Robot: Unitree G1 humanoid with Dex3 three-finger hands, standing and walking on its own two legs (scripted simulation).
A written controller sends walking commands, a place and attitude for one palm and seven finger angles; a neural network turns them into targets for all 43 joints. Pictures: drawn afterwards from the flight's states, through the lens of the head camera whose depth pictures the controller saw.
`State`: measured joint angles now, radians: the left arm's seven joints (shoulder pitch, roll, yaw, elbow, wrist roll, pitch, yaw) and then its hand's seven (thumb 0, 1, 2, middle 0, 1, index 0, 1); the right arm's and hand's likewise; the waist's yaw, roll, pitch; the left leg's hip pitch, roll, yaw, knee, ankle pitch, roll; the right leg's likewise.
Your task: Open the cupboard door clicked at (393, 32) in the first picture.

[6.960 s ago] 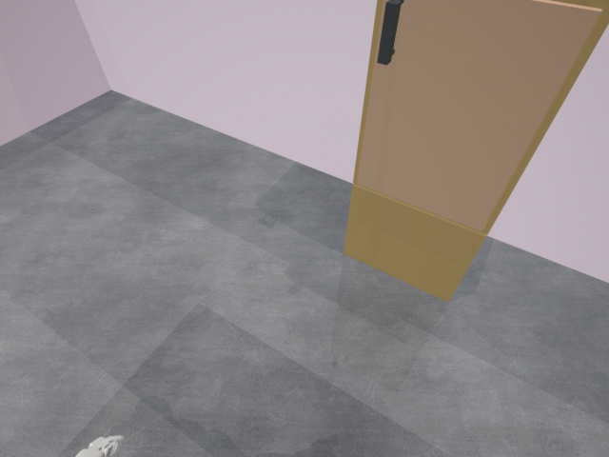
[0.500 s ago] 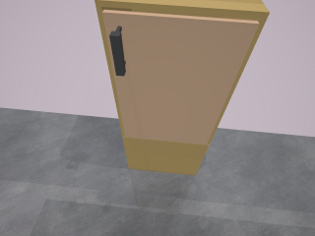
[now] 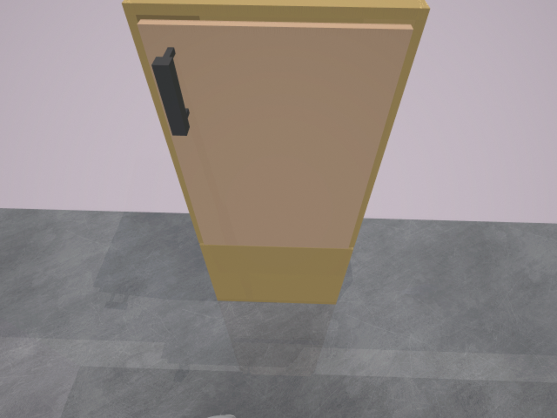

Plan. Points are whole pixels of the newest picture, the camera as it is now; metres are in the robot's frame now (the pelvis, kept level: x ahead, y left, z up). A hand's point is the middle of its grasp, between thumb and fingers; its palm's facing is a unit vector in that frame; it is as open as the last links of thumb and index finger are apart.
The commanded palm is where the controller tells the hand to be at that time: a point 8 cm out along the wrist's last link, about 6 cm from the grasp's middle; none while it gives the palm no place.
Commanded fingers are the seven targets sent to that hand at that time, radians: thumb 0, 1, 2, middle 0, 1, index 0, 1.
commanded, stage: come to a stop and stand still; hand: left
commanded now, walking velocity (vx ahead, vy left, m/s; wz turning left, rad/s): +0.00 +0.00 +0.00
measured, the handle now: (175, 92) +0.56 +0.22 +0.17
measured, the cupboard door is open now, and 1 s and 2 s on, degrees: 0 0 0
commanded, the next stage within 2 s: look again from close up in 0.68 s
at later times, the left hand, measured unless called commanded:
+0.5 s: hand out of the picture -0.03 +0.16 -0.17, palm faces +0.07 -0.98 -0.21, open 7.4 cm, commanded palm none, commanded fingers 0.00 0.90 0.90 -0.20 -0.30 -0.20 -0.30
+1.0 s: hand out of the picture -0.05 +0.14 -0.17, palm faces +0.10 -0.98 -0.14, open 7.4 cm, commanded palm none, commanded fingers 0.00 0.90 0.90 -0.20 -0.30 -0.20 -0.30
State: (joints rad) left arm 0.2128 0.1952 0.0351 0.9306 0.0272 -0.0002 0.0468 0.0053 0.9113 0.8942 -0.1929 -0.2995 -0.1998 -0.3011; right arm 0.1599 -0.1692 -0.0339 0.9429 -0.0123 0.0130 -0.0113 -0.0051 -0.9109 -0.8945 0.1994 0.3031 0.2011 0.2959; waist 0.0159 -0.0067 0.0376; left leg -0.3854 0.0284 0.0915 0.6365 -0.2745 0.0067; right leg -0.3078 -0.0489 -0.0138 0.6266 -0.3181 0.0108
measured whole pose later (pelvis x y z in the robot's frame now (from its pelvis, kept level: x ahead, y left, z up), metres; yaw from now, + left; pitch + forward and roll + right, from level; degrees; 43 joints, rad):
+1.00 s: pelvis -0.05 -0.02 +0.01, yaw +2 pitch -2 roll -1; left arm 0.35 0.14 0.02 1.05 0.02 0.01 0.02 0.01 0.91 0.89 -0.19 -0.30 -0.20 -0.30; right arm 0.35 -0.12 -0.01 1.06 -0.02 0.01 -0.02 0.00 -0.90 -0.90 0.19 0.30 0.20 0.30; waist 0.00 -0.02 -0.02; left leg -0.36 0.00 -0.01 0.54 -0.21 0.01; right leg -0.28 0.01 -0.07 0.55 -0.27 -0.03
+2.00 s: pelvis +0.04 +0.00 +0.01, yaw +0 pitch +2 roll +1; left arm 0.27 0.15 0.03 1.05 0.01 0.00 0.05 0.02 0.93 0.89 -0.20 -0.30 -0.20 -0.30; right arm 0.23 -0.15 -0.02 1.05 0.00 -0.01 -0.05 0.01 -0.93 -0.89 0.20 0.30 0.20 0.30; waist 0.00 -0.02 0.08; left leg -0.27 -0.03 0.05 0.49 -0.25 0.03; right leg -0.23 -0.03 -0.01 0.54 -0.33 0.01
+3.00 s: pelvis +0.00 +0.00 +0.02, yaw +1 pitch -3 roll +0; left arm 0.20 0.31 0.00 0.96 0.02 -0.01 0.01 0.01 0.91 0.89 -0.20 -0.30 -0.20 -0.30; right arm 0.18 -0.31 -0.01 0.99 -0.02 -0.01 0.00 0.00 -0.90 -0.89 0.20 0.30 0.20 0.30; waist -0.01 0.01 0.00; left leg -0.24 -0.01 0.03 0.48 -0.18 0.03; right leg -0.17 0.00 -0.02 0.49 -0.26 0.00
